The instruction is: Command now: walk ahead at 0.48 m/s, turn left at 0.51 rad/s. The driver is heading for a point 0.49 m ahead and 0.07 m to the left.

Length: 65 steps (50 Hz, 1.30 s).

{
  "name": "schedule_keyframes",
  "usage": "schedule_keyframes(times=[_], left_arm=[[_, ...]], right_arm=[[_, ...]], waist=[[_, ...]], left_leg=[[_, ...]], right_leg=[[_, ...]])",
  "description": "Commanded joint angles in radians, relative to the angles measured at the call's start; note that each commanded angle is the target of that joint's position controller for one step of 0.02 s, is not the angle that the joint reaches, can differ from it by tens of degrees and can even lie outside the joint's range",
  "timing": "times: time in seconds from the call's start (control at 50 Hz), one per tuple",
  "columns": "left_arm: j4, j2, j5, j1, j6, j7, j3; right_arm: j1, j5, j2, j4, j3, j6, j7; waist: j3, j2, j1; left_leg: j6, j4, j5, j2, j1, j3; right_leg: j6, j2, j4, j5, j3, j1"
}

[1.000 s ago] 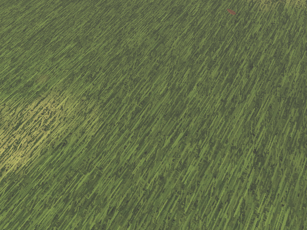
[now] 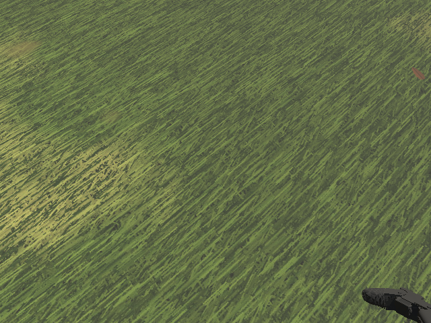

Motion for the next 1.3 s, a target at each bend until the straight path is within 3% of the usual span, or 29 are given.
schedule_keyframes(times=[0.02,0.04,0.06,0.08,0.1,0.12,0.14,0.16,0.18,0.22,0.32,0.44,0.48,0.52,0.54,0.56,0.58,0.6,0.62,0.64,0.68,0.76,0.84,0.88,0.9,0.94,0.96,1.08,1.3], left_arm=[[-0.062,0.232,-0.002,-0.031,0.014,0.019,0.057],[-0.074,0.233,-0.007,-0.054,0.017,0.021,0.057],[-0.096,0.197,0.007,-0.040,0.007,0.020,0.042],[-0.146,0.057,0.019,0.058,-0.021,-0.003,-0.004],[-0.165,0.170,-0.007,-0.044,-0.064,-0.023,0.019],[-0.209,0.190,-0.043,-0.146,-0.078,-0.029,0.024],[-0.222,0.166,-0.031,-0.168,-0.084,-0.022,0.016],[-0.210,0.165,-0.006,-0.158,-0.077,-0.013,0.021],[-0.205,0.168,0.004,-0.130,-0.064,-0.013,0.025],[-0.205,0.157,0.021,-0.109,-0.040,-0.010,0.024],[-0.261,0.099,0.029,-0.293,-0.029,-0.004,0.000],[-0.291,0.117,0.004,-0.436,-0.056,-0.037,0.000],[-0.292,0.143,0.015,-0.417,-0.063,-0.042,0.014],[-0.266,0.166,0.034,-0.293,-0.076,-0.037,0.030],[-0.258,0.218,0.052,-0.170,-0.082,-0.032,0.040],[-0.217,0.267,0.056,-0.072,-0.062,-0.033,0.057],[-0.203,0.192,0.014,-0.031,-0.046,-0.043,0.044],[-0.218,0.152,0.004,-0.082,-0.035,-0.043,0.030],[-0.228,0.125,0.014,-0.154,-0.026,-0.042,0.018],[-0.227,0.095,0.015,-0.219,-0.021,-0.044,0.003],[-0.213,0.079,0.025,-0.286,-0.015,-0.046,-0.005],[-0.178,0.121,0.023,-0.300,-0.001,-0.040,0.009],[-0.152,0.107,0.007,-0.312,0.019,-0.039,-0.004],[-0.127,0.064,0.027,-0.259,0.020,-0.042,-0.022],[-0.120,0.062,0.028,-0.189,0.023,-0.042,-0.020],[-0.114,0.085,0.025,-0.246,0.034,-0.030,-0.016],[-0.107,0.080,0.023,-0.245,0.037,-0.023,-0.016],[-0.071,0.081,0.015,-0.235,0.038,-0.017,-0.013],[0.017,0.093,0.009,-0.242,0.068,0.003,-0.002]], right_arm=[[0.097,0.002,-0.143,-0.067,-0.057,-0.002,0.003],[0.253,0.003,-0.193,-0.032,-0.085,0.004,-0.011],[0.385,0.001,-0.248,-0.001,-0.106,0.023,-0.037],[0.312,0.001,-0.325,-0.034,-0.111,0.013,-0.044],[0.332,-0.010,-0.238,-0.043,-0.089,0.005,-0.044],[0.297,-0.019,-0.201,-0.032,-0.077,-0.006,-0.044],[0.236,-0.015,-0.186,-0.029,-0.072,-0.016,-0.040],[0.180,-0.017,-0.160,-0.038,-0.065,-0.025,-0.040],[0.149,-0.028,-0.155,-0.051,-0.061,-0.027,-0.044],[0.139,-0.021,-0.156,-0.042,-0.063,-0.032,-0.049],[0.206,-0.009,-0.195,0.002,-0.071,-0.022,-0.075],[0.318,-0.002,-0.184,0.065,-0.062,-0.011,-0.078],[0.323,-0.010,-0.182,0.079,-0.061,0.000,-0.082],[0.289,-0.013,-0.157,0.072,-0.052,0.008,-0.086],[0.277,-0.029,-0.118,0.043,-0.034,0.004,-0.088],[0.448,-0.017,-0.070,0.069,-0.015,-0.003,-0.086],[0.474,-0.014,-0.143,0.087,-0.026,-0.003,-0.085],[0.378,-0.002,-0.195,0.077,-0.043,0.008,-0.088],[0.298,-0.008,-0.185,0.059,-0.041,0.019,-0.094],[0.248,-0.020,-0.172,0.042,-0.040,0.031,-0.097],[0.275,-0.023,-0.110,0.049,-0.029,0.055,-0.099],[0.284,-0.030,-0.071,0.068,-0.014,0.065,-0.105],[0.237,-0.042,-0.088,0.070,-0.022,0.079,-0.101],[0.181,-0.058,-0.136,0.031,-0.026,0.078,-0.107],[0.137,-0.047,-0.194,0.037,-0.040,0.080,-0.111],[0.122,-0.051,-0.104,0.041,-0.022,0.067,-0.100],[0.120,-0.053,-0.098,0.045,-0.020,0.059,-0.099],[0.149,-0.039,-0.097,0.063,-0.019,0.037,-0.103],[0.149,-0.035,-0.088,0.119,-0.020,0.034,-0.099]], waist=[[-0.087,-0.144,-0.150],[-0.167,-0.118,-0.239],[-0.254,-0.005,-0.283],[-0.377,0.247,-0.146],[-0.450,0.112,-0.226],[-0.279,0.057,-0.211],[-0.151,-0.059,-0.148],[-0.117,-0.072,-0.108],[-0.092,-0.042,-0.076],[-0.074,-0.021,-0.053],[-0.032,0.009,-0.114],[-0.046,0.060,-0.190],[-0.048,0.085,-0.169],[-0.118,0.092,-0.092],[-0.264,0.023,-0.041],[-0.423,-0.253,-0.062],[-0.461,-0.251,-0.045],[-0.330,-0.151,-0.025],[-0.256,-0.084,-0.040],[-0.173,-0.068,-0.065],[-0.132,-0.130,-0.125],[-0.196,-0.171,-0.125],[-0.159,-0.140,-0.133],[-0.107,-0.060,-0.106],[-0.079,0.076,-0.038],[-0.029,0.069,-0.080],[-0.031,0.066,-0.078],[-0.086,0.020,-0.088],[-0.079,-0.017,-0.080]], left_leg=[[0.074,0.009,-0.102,-0.095,0.229,0.069],[0.113,-0.043,-0.060,-0.117,0.475,0.047],[0.159,-0.058,-0.103,0.007,0.787,-0.165],[0.382,-0.189,-0.275,0.289,1.090,-0.789],[0.371,-0.322,-0.414,0.309,1.071,-0.904],[0.308,-0.348,-0.381,0.273,0.929,-0.749],[0.275,-0.363,-0.247,0.225,0.743,-0.629],[0.252,-0.366,-0.128,0.182,0.632,-0.538],[0.249,-0.386,-0.046,0.153,0.537,-0.488],[0.256,-0.413,0.043,0.131,0.432,-0.436],[0.193,-0.395,0.029,0.044,0.317,-0.312],[0.150,-0.303,-0.077,0.100,0.457,-0.373],[0.125,-0.218,0.075,0.121,0.539,-0.412],[0.065,-0.050,0.299,0.059,0.554,-0.378],[0.015,0.166,0.176,0.006,0.450,-0.332],[-0.075,0.522,-0.392,-0.136,0.133,-0.230],[-0.098,0.654,-0.646,-0.125,0.039,-0.271],[-0.111,0.718,-0.595,-0.089,-0.011,-0.280],[-0.120,0.692,-0.543,-0.054,-0.011,-0.245],[-0.128,0.610,-0.510,-0.019,0.004,-0.221],[-0.138,0.414,-0.455,0.021,0.165,-0.167],[-0.153,0.125,-0.303,0.010,0.371,-0.111],[-0.106,-0.124,-0.095,-0.003,0.528,-0.090],[-0.054,-0.200,0.008,0.101,0.575,-0.207],[-0.010,-0.184,-0.138,0.111,0.481,-0.218],[-0.025,-0.215,-0.304,0.060,0.358,-0.195],[-0.040,-0.206,-0.247,0.052,0.357,-0.187],[-0.048,-0.132,0.011,0.040,0.435,-0.166],[-0.042,-0.141,0.062,0.027,0.439,-0.150]], right_leg=[[-0.096,-0.270,0.303,1.315,0.028,-0.046],[-0.075,-0.245,0.515,1.266,0.015,-0.161],[-0.043,-0.184,0.821,0.803,0.028,-0.420],[0.015,0.050,1.237,-0.120,0.147,-0.839],[-0.005,0.019,1.297,-0.102,0.363,-0.929],[-0.023,-0.026,1.239,-0.014,0.350,-0.966],[-0.024,-0.068,1.130,0.052,0.335,-0.940],[-0.016,-0.103,1.039,0.087,0.332,-0.882],[-0.004,-0.119,1.013,0.108,0.334,-0.819],[0.034,-0.128,0.942,0.131,0.310,-0.779],[0.085,-0.090,0.583,0.405,0.274,-0.757],[0.048,-0.043,0.316,0.519,0.275,-0.688],[0.012,-0.022,0.270,0.431,0.268,-0.668],[-0.047,-0.019,0.187,0.538,0.241,-0.476],[-0.115,-0.164,0.263,0.853,0.358,-0.223],[-0.320,-0.404,0.298,1.014,0.684,0.142],[-0.342,-0.445,0.243,0.889,0.828,0.151],[-0.295,-0.399,0.226,0.805,0.718,0.047],[-0.257,-0.349,0.207,0.796,0.623,-0.060],[-0.244,-0.306,0.180,0.825,0.545,-0.185],[-0.210,-0.225,0.130,0.834,0.430,-0.365],[-0.228,-0.205,0.116,0.880,0.347,-0.419],[-0.169,-0.170,0.109,0.368,0.344,-0.500],[-0.067,-0.100,0.139,0.055,0.325,-0.574],[-0.032,-0.032,0.146,0.021,0.262,-0.543],[-0.007,-0.020,0.193,0.111,0.235,-0.464],[-0.013,-0.027,0.203,0.149,0.237,-0.452],[-0.013,-0.038,0.240,0.328,0.242,-0.414],[0.000,-0.045,0.246,0.375,0.246,-0.356]])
